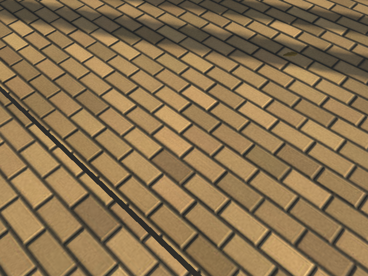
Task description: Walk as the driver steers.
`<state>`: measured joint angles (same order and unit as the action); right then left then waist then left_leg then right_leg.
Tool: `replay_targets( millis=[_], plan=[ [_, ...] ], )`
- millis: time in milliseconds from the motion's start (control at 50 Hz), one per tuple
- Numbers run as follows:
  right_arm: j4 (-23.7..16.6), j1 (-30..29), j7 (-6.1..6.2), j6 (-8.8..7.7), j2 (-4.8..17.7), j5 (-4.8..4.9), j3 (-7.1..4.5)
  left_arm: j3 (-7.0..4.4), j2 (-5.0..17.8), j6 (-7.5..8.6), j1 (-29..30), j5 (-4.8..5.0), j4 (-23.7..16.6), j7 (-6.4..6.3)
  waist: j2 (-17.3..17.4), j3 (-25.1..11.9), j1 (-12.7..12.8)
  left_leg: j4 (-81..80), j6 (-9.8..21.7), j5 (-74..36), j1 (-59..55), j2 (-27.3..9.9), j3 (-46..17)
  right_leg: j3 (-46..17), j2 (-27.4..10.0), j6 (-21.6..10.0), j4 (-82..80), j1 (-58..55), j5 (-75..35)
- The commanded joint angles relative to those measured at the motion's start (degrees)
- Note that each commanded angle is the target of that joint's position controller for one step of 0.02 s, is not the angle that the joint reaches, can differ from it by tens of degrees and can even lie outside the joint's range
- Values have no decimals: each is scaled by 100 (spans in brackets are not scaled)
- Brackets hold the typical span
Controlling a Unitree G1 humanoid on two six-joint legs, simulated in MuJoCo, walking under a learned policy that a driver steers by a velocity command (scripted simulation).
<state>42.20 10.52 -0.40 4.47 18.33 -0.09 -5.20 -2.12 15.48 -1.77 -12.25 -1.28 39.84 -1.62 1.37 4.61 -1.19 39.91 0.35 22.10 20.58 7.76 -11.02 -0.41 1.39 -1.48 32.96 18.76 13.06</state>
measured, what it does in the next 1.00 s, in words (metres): steps on the spot: left foot, then right foot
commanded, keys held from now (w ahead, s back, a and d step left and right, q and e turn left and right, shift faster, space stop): q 0.16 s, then no key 0.84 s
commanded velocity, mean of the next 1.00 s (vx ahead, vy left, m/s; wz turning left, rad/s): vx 0.00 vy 0.00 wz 0.23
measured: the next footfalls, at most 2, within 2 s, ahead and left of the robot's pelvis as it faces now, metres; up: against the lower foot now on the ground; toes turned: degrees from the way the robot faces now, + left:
left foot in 0.38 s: -0.02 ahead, +0.11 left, +0.00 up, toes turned +9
right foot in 0.68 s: +0.02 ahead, -0.10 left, +0.00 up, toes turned +11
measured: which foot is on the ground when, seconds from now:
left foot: up 0.00-0.36, down 0.38-1.00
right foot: down 0.00-0.38, up 0.40-0.66, down 0.68-1.00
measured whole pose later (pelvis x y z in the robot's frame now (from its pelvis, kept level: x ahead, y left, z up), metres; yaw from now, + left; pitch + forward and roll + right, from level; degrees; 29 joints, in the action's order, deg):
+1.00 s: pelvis -0.04 +0.00 +0.02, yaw +12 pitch -2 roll +0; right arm 62.1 10.8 1.4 1.3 14.5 -0.3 -0.7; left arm -0.1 13.4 -0.5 -12.5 -0.7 57.6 -1.3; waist 0.0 2.1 0.0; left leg 20.0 1.5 10.5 7.0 2.7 -2.2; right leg 0.2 -0.1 -0.3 21.3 7.1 11.9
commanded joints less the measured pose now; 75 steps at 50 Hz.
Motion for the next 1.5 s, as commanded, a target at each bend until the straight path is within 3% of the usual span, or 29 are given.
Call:
replay_targets(
  millis=[20, 40, 60, 100, 200, 300, 340, 360, 380, 400, 420, 460, 500, 540, 600, 640, 680, 700, 740, 980, 1220, 1280, 1320, 1360, 1380, 1420, 1460, 1480, 1500],
  plan=[
    [-326, 274, 37, -37, 854, -134, -228, -253, 1064, 107, 42, 0, -521, 18, -950, -518, -89, 2115, -29, 955, 669, -149, 279, -2605, -2271, -1093, -1975, -451, -315],
    [-243, 246, -7, -17, 801, -105, -236, -188, 826, 101, 317, 20, -540, 17, -744, -325, -174, 2382, -78, 583, 635, -275, 356, -1945, -1911, -981, -1923, -307, -324],
    [-192, 293, -65, -3, 751, -73, -230, -164, 736, 96, 534, 3, -591, -1, -863, -369, -233, 2566, -147, 290, 665, -334, 509, -1447, -1596, -852, -1868, -461, -395],
    [-141, 288, -145, 6, 644, -21, -180, -166, 712, 109, 412, -12, -575, -44, -1007, -473, -79, 2616, -311, 154, 837, -367, 708, -865, -1372, -853, -1699, -911, -1180],
    [-279, -243, -181, 60, 433, -11, -56, -246, 846, 131, -190, -17, -349, -24, -1021, -679, 326, 1612, -409, 476, 733, -477, 847, -637, -1638, -1010, -1472, -1614, -1473],
    [-221, -188, -123, 34, 325, 39, 84, -292, 1020, 71, -24, -60, -220, 133, -1320, -736, 319, -54, -140, 621, -349, -459, 1248, -459, -1654, -993, -1232, -1200, -1678],
    [-32, 212, -97, -42, 227, 8, 144, -289, 1055, 10, 78, 30, -139, 168, -1158, -752, 41, -1499, 28, -427, -1096, -433, 1426, -273, -1556, -776, -874, -906, -1993],
    [17, 279, -65, -108, 342, -67, 153, -285, 1030, 10, -93, 55, -46, 180, -877, -705, 3, -2309, 132, -1115, -1583, -590, 1086, -151, -1485, -428, -693, -499, -1622],
    [-32, 258, -31, -188, 707, -174, 124, -197, 663, 14, -283, 29, -98, 227, 306, -778, 147, -2889, 330, -854, -2064, -1748, -470, 297, -1031, 10, 203, 229, -451],
    [-63, -29, -37, -211, 1201, -120, 23, -79, 341, -50, 74, 66, -333, 185, 1442, -386, 101, -2776, 1001, -1875, -1111, -2660, -1347, 467, -268, 239, 368, 549, 1658],
    [-59, -114, -24, -258, 820, -149, 93, -138, 642, -135, 310, 57, -246, 139, 854, -255, -48, -2709, 1229, -1943, -932, -2597, -1144, 9, -431, 261, 1054, 372, 1693],
    [-31, -617, 42, -298, 386, -124, 268, -177, 645, -148, 46, 134, 7, 185, 682, -190, 263, -2639, 1044, -2393, -971, -2036, -380, -108, -395, 260, 1213, 275, 1198],
    [89, -546, 117, -354, 340, -68, 304, -193, 658, -112, -177, 15, 209, 181, 775, -407, 258, -2323, 969, -3645, -1422, -1756, 17, -16, -320, 313, 1230, 202, 1008],
    [232, -370, 123, -368, 295, -43, 341, -139, 521, -103, -177, 36, 299, 162, 615, -591, 181, -2113, 982, -4097, -1641, -1741, 135, 18, -284, 354, 929, -9, 1083],
    [429, -282, 142, -351, 349, -62, 342, -78, 413, -118, -69, 102, 399, 95, 638, -574, 61, -2008, 980, -3739, -1672, -1763, -26, 76, -221, 323, 114, -313, 988],
    [548, -372, 171, -337, 352, -38, 348, -50, 367, -92, -256, 103, 575, 31, 512, -568, 212, -1943, 806, -3212, -1489, -1670, -81, 104, -219, 272, -956, -856, 184],
    [652, -253, 177, -368, 254, -12, 369, -43, 580, 34, -342, -13, 715, -4, 92, -662, 173, -1979, 418, -2119, -874, -1443, -64, -468, -777, 206, -1462, -1811, -1267],
    [755, -27, 145, -361, 215, 7, 349, -100, 875, 62, -103, 52, 784, 29, -463, -431, -129, -2281, 346, -1539, -947, -1077, 181, -530, -849, 49, -1167, -1389, -1414],
    [990, -252, 163, -325, 300, -25, 334, -21, 525, 129, -41, 52, 898, 113, -460, -246, 133, -2219, 281, -1402, -1346, -1024, 281, -502, -774, 36, -1368, -913, -850],
    [1857, -35, 202, -375, 153, -22, 368, 91, 442, 179, -93, 57, 1650, 11, -183, -204, 150, -2377, 190, -1416, -1183, -1087, 296, -522, -714, -29, -1619, -1016, -331],
    [2310, 325, 243, -398, -2, -27, 470, 200, 261, 192, -221, 67, 2136, -4, -170, -165, 127, -2338, 155, -1443, -1110, -1120, 342, -530, -667, -68, -1638, -926, -308],
    [2289, 456, 241, -354, 68, -55, 421, 96, 482, 121, -383, 51, 2180, 1, -364, -187, 160, -1884, 307, 519, -759, -759, 600, -628, -504, -278, -1630, -771, 1989],
    [2129, 298, 193, -334, -29, -135, 412, 31, 545, 60, -611, 35, 2189, 22, -606, 311, 289, -1359, 384, 1259, 96, -592, 717, -1240, -815, -586, -1930, -609, 3273],
    [1955, 183, 128, -427, -350, -214, 477, -59, 623, 69, -942, 27, 2306, 4, -1071, 363, 355, -329, 292, 277, 472, -554, 1237, -2217, -1582, -982, -2470, -856, 3479],
    [1877, 125, 101, -492, -288, -217, 463, -78, 591, 99, -947, 16, 2302, 9, -989, 331, 345, -32, 279, 88, 452, -722, 1235, -2387, -1772, -1093, -2624, -750, 3223],
    [1803, 253, 41, -595, -222, -169, 429, -128, 653, 161, -674, -2, 2209, 41, -869, 210, 148, -186, 319, 330, 155, -811, 1239, -2102, -1675, -1044, -2539, -591, 2835],
    [2007, 965, 35, -662, -395, -110, 428, -156, 609, 178, -151, 63, 2051, 69, -813, 232, -286, -1216, 425, -144, -1293, -593, 1503, -1362, -1170, -798, -2079, 398, 2721],
    [2204, 1493, 69, -678, -373, -107, 398, -163, 547, 189, 41, 52, 1960, 81, -577, 301, -493, -1655, 447, -163, -2049, -473, 1454, -1038, -854, -691, -1510, 979, 2688],
    [2310, 2059, 131, -725, -81, -172, 326, -94, 262, 241, 200, 37, 1817, 106, 350, 227, -685, -2436, 552, 754, -2742, -1325, 158, -468, -402, -504, -169, 1732, 2332]
  ],
)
